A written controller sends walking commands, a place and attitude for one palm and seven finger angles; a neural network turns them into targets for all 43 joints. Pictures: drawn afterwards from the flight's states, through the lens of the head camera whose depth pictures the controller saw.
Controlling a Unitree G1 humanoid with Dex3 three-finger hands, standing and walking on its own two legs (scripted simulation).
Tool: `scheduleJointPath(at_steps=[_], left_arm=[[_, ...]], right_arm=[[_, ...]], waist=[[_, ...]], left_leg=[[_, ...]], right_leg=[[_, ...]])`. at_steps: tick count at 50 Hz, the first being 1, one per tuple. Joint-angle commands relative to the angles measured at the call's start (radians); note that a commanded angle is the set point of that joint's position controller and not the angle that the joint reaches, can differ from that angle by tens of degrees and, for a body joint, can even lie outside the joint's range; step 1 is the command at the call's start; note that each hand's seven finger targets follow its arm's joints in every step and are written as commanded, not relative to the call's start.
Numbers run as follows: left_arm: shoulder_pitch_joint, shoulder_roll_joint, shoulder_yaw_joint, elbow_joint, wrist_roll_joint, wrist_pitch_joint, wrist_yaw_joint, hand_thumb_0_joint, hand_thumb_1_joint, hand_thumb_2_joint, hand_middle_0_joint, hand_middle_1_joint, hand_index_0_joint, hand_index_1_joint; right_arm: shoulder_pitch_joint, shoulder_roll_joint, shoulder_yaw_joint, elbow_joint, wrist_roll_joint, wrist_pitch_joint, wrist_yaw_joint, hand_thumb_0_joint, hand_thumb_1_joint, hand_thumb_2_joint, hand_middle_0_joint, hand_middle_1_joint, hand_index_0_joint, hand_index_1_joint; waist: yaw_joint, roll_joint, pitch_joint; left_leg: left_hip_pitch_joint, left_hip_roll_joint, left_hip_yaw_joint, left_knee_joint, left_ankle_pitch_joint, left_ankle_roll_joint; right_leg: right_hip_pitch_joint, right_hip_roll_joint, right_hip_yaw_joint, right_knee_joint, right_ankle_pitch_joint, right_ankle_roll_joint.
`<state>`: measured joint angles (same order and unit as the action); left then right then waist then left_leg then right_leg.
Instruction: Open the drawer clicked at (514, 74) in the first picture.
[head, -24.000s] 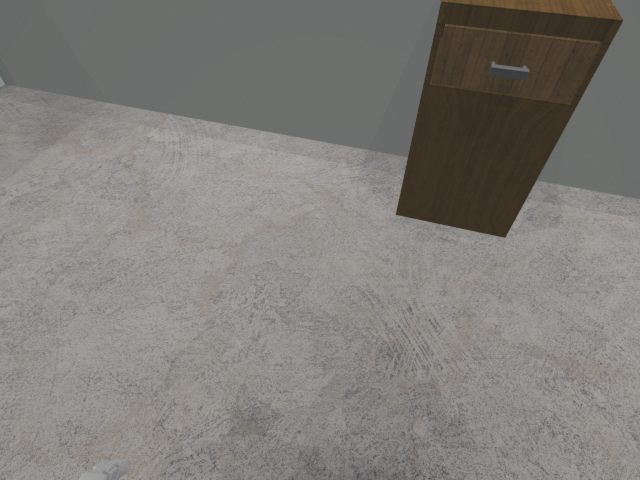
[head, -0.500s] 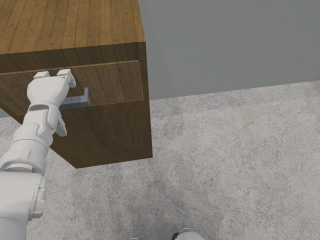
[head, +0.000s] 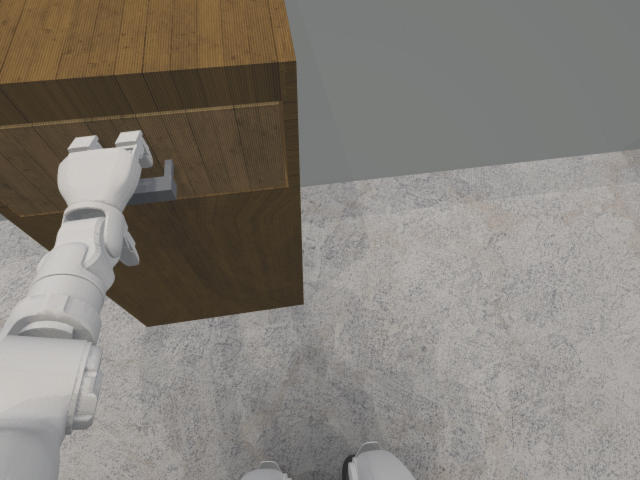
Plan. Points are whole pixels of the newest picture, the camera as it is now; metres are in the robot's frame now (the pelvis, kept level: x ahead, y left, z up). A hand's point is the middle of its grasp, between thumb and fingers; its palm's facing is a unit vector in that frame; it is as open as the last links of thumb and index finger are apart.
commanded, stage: lower the fingers behind the handle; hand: left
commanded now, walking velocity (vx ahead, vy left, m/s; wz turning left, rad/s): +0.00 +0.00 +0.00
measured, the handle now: (136, 180) +0.52 +0.25 -0.01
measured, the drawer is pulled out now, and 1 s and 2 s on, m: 0.00 0.00 0.00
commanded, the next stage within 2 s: lift the fingers back up to retry in 0.84 s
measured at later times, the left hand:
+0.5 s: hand (123, 208) +0.47 +0.25 +0.00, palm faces -0.04 +0.03 -1.00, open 13.8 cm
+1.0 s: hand (123, 208) +0.47 +0.25 +0.00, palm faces -0.05 +0.02 -1.00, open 13.8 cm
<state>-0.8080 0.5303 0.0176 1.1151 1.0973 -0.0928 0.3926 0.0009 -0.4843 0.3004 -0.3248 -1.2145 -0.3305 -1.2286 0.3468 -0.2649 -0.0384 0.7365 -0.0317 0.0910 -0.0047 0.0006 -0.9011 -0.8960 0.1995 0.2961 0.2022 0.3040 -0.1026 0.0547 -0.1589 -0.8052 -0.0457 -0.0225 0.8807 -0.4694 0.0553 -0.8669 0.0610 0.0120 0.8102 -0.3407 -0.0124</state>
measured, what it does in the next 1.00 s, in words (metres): stands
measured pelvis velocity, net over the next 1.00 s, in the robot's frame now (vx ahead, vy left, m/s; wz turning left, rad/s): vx -0.03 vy -0.01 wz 0.00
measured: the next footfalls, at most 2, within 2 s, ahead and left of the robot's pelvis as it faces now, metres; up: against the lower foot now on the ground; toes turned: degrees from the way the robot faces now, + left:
none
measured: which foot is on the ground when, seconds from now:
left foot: down 0.00-1.00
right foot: down 0.00-1.00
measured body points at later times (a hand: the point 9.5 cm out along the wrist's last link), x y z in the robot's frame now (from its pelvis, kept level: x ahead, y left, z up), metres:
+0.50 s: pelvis -0.02 -0.01 -0.02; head +0.11 -0.01 +0.42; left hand +0.47 +0.25 +0.06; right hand +0.00 -0.28 -0.15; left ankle -0.04 +0.08 -0.69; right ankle +0.01 -0.12 -0.69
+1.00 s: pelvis -0.03 -0.01 -0.02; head +0.11 -0.01 +0.41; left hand +0.47 +0.25 +0.06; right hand -0.02 -0.29 -0.15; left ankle -0.04 +0.08 -0.69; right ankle +0.01 -0.12 -0.69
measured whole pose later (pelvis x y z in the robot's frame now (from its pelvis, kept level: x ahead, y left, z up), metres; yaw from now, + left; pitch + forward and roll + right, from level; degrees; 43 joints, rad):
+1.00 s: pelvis -0.03 -0.01 -0.02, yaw +0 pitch +25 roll -1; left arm -0.87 0.59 0.01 1.13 1.08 -0.07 0.35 0.00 -0.48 0.30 -0.23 -1.27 -0.32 -1.21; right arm 0.35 -0.28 -0.02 0.71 -0.01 0.05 -0.03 0.00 -0.90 -0.90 0.20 0.30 0.20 0.30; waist -0.12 0.05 -0.16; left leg -0.95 -0.04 -0.02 1.00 -0.48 0.04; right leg -1.01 0.07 0.01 0.93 -0.35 -0.02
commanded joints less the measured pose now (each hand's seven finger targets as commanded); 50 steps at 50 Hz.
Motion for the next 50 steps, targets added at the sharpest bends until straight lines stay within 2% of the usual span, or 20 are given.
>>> scheduleJointPath(at_steps=[1, 3, 7, 11, 12, 13, 14, 19, 20, 23, 26, 27, 31, 36, 41, 43, 45, 46, 47, 50], left_arm=[[-0.379, 0.281, 0.057, -0.121, 0.007, 0.04, 0.029, 0.0, -0.5, 0.3, -0.3, -1.2, -0.3, -1.2], [-0.364, 0.244, 0.033, -0.122, 0.004, 0.044, 0.025, 0.0, -0.5, 0.3, -0.3, -1.2, -0.3, -1.2], [-0.357, 0.275, 0.051, -0.119, -0.004, 0.031, 0.009, 0.0, -0.5, 0.3, -0.3, -1.2, -0.3, -1.2], [-0.35, 0.22, 0.007, -0.094, 0.001, 0.023, 0.005, 0.0, -0.5, 0.3, -0.3, -1.2, -0.3, -1.2], [-0.317, 0.227, 0.02, -0.074, 0.001, 0.025, 0.006, 0.0, -0.5, 0.3, -0.3, -1.2, -0.3, -1.2], [-0.334, 0.206, 0.0, -0.079, -0.001, 0.025, 0.006, 0.0, -0.5, 0.3, -0.3, -1.2, -0.3, -1.2], [-0.332, 0.227, 0.015, -0.066, -0.002, 0.028, 0.008, 0.0, -0.5, 0.3, -0.3, -1.2, -0.3, -1.2], [-0.336, 0.205, -0.004, -0.046, -0.002, 0.04, 0.007, 0.0, -0.5, 0.3, -0.3, -1.2, -0.3, -1.2], [-0.347, 0.231, 0.016, -0.048, -0.003, 0.039, 0.006, 0.0, -0.5, 0.3, -0.3, -1.2, -0.3, -1.2], [-0.338, 0.204, -0.007, -0.054, -0.011, 0.047, -0.001, 0.0, -0.5, 0.3, -0.3, -1.2, -0.3, -1.2], [-0.378, 0.241, 0.007, -0.059, -0.012, 0.05, -0.009, 0.0, -0.5, 0.3, -0.3, -1.2, -0.3, -1.2], [-0.357, 0.234, 0.002, -0.052, -0.013, 0.052, -0.014, 0.0, -0.5, 0.3, -0.3, -1.2, -0.3, -1.2], [-0.379, 0.227, -0.009, -0.049, -0.02, 0.047, -0.026, 0.0, -0.5, 0.3, -0.3, -1.2, -0.3, -1.2], [-0.369, 0.249, 0.005, -0.059, -0.015, 0.032, -0.036, 0.0, -0.5, 0.3, -0.3, -1.2, -0.3, -1.2], [-0.371, 0.251, 0.001, -0.059, -0.015, 0.027, -0.038, 0.0, -0.5, 0.3, -0.3, -1.2, -0.3, -1.2], [-0.356, 0.285, 0.027, -0.064, -0.013, 0.026, -0.038, 0.0, -0.5, 0.3, -0.3, -1.2, -0.3, -1.2], [-0.366, 0.269, 0.02, -0.079, -0.016, 0.023, -0.039, 0.0, -0.5, 0.3, -0.3, -1.2, -0.3, -1.2], [-0.353, 0.258, 0.01, -0.068, -0.018, 0.025, -0.038, 0.0, -0.5, 0.3, -0.3, -1.2, -0.3, -1.2], [-0.329, 0.288, 0.034, -0.051, -0.018, 0.03, -0.038, 0.0, -0.5, 0.3, -0.3, -1.2, -0.3, -1.2], [-0.415, 0.321, 0.052, -0.148, -0.021, 0.021, -0.03, 0.0, -0.5, 0.3, -0.3, -1.2, -0.3, -1.2]], right_arm=[[0.148, -0.181, -0.06, -0.046, 0.001, -0.007, -0.01, 0.0, -0.9, -0.9, 0.2, 0.3, 0.2, 0.3], [0.146, -0.175, -0.06, -0.051, 0.001, -0.008, -0.009, 0.0, -0.9, -0.9, 0.2, 0.3, 0.2, 0.3], [0.14, -0.179, -0.054, -0.057, 0.004, -0.009, -0.015, 0.0, -0.9, -0.9, 0.2, 0.3, 0.2, 0.3], [0.139, -0.172, -0.054, -0.063, 0.007, -0.018, -0.019, 0.0, -0.9, -0.9, 0.2, 0.3, 0.2, 0.3], [0.139, -0.175, -0.054, -0.063, 0.006, -0.02, -0.017, 0.0, -0.9, -0.9, 0.2, 0.3, 0.2, 0.3], [0.136, -0.173, -0.053, -0.066, 0.007, -0.024, -0.018, 0.0, -0.9, -0.9, 0.2, 0.3, 0.2, 0.3], [0.138, -0.176, -0.052, -0.061, 0.006, -0.026, -0.018, 0.0, -0.9, -0.9, 0.2, 0.3, 0.2, 0.3], [0.145, -0.176, -0.05, -0.061, 0.007, -0.034, -0.019, 0.0, -0.9, -0.9, 0.2, 0.3, 0.2, 0.3], [0.146, -0.18, -0.05, -0.055, 0.005, -0.034, -0.02, 0.0, -0.9, -0.9, 0.2, 0.3, 0.2, 0.3], [0.146, -0.175, -0.048, -0.065, 0.009, -0.037, -0.02, 0.0, -0.9, -0.9, 0.2, 0.3, 0.2, 0.3], [0.154, -0.18, -0.045, -0.062, 0.011, -0.038, -0.025, 0.0, -0.9, -0.9, 0.2, 0.3, 0.2, 0.3], [0.15, -0.177, -0.044, -0.065, 0.013, -0.039, -0.025, 0.0, -0.9, -0.9, 0.2, 0.3, 0.2, 0.3], [0.155, -0.176, -0.041, -0.066, 0.015, -0.046, -0.029, 0.0, -0.9, -0.9, 0.2, 0.3, 0.2, 0.3], [0.159, -0.175, -0.039, -0.068, 0.015, -0.051, -0.032, 0.0, -0.9, -0.9, 0.2, 0.3, 0.2, 0.3], [0.163, -0.176, -0.038, -0.066, 0.016, -0.054, -0.034, 0.0, -0.9, -0.9, 0.2, 0.3, 0.2, 0.3], [0.16, -0.179, -0.036, -0.066, 0.016, -0.052, -0.035, 0.0, -0.9, -0.9, 0.2, 0.3, 0.2, 0.3], [0.16, -0.176, -0.038, -0.067, 0.016, -0.053, -0.032, 0.0, -0.9, -0.9, 0.2, 0.3, 0.2, 0.3], [0.163, -0.175, -0.04, -0.069, 0.017, -0.053, -0.034, 0.0, -0.9, -0.9, 0.2, 0.3, 0.2, 0.3], [0.158, -0.181, -0.036, -0.065, 0.018, -0.05, -0.033, 0.0, -0.9, -0.9, 0.2, 0.3, 0.2, 0.3], [0.162, -0.18, -0.042, -0.071, 0.017, -0.05, -0.033, 0.0, -0.9, -0.9, 0.2, 0.3, 0.2, 0.3]], waist=[[-0.017, 0.019, -0.42], [-0.017, 0.025, -0.421], [-0.016, -0.007, -0.399], [-0.033, -0.003, -0.366], [-0.02, -0.008, -0.363], [-0.032, -0.005, -0.368], [-0.03, -0.01, -0.356], [-0.039, -0.01, -0.368], [-0.04, -0.022, -0.379], [-0.039, -0.012, -0.386], [-0.046, -0.024, -0.393], [-0.038, -0.009, -0.396], [-0.056, -0.037, -0.385], [-0.043, -0.011, -0.397], [-0.05, -0.022, -0.393], [-0.036, -0.024, -0.396], [-0.038, -0.006, -0.402], [-0.043, -0.023, -0.399], [-0.035, -0.037, -0.379], [-0.028, 0.017, -0.45]], left_leg=[[0.206, 0.028, -0.01, -0.072, 0.507, -0.03], [0.205, 0.027, -0.004, -0.069, 0.51, -0.029], [0.156, 0.025, -0.004, -0.065, 0.442, -0.02], [0.14, 0.028, -0.007, -0.053, 0.416, -0.021], [0.132, 0.027, -0.009, -0.049, 0.412, -0.022], [0.123, 0.026, -0.004, -0.042, 0.388, -0.018], [0.105, 0.025, -0.002, -0.038, 0.374, -0.017], [0.084, 0.025, -0.006, -0.018, 0.355, -0.017], [0.074, 0.026, -0.006, -0.01, 0.359, -0.016], [0.067, 0.023, -0.003, -0.007, 0.344, -0.015], [0.055, 0.024, -0.009, -0.006, 0.322, -0.012], [0.05, 0.02, -0.003, -0.006, 0.315, -0.012], [0.028, 0.021, -0.004, -0.002, 0.281, -0.005], [0.027, 0.02, -0.004, 0.001, 0.284, -0.007], [0.006, 0.019, -0.001, 0.007, 0.272, -0.005], [-0.004, 0.018, 0.001, 0.005, 0.272, -0.005], [0.015, 0.019, 0.001, 0.004, 0.286, -0.007], [0.009, 0.017, 0.003, 0.007, 0.279, -0.004], [-0.007, 0.018, 0.004, 0.005, 0.263, -0.004], [0.053, 0.017, 0.004, -0.011, 0.298, -0.006]], right_leg=[[0.266, -0.003, -0.02, -0.04, 0.329, -0.026], [0.268, -0.004, -0.02, -0.04, 0.336, -0.025], [0.272, -0.006, -0.012, -0.034, 0.312, -0.024], [0.22, -0.006, -0.018, -0.024, 0.278, -0.025], [0.212, -0.005, -0.019, -0.018, 0.271, -0.027], [0.204, -0.006, -0.016, -0.018, 0.261, -0.024], [0.2, -0.007, -0.015, -0.015, 0.254, -0.025], [0.169, -0.007, -0.017, 0.005, 0.237, -0.025], [0.173, -0.009, -0.014, 0.012, 0.245, -0.024], [0.175, -0.01, -0.014, 0.014, 0.239, -0.022], [0.176, -0.011, -0.014, 0.017, 0.224, -0.02], [0.184, -0.011, -0.01, 0.016, 0.223, -0.021], [0.179, -0.013, -0.008, 0.01, 0.203, -0.016], [0.178, -0.013, -0.008, 0.02, 0.203, -0.019], [0.179, -0.013, -0.005, 0.02, 0.201, -0.016], [0.196, -0.013, -0.003, 0.024, 0.207, -0.017], [0.19, -0.013, -0.005, 0.021, 0.213, -0.019], [0.195, -0.012, -0.002, 0.017, 0.213, -0.016], [0.191, -0.013, -0.002, 0.017, 0.2, -0.016], [0.237, -0.013, 0.001, 0.005, 0.224, -0.017]])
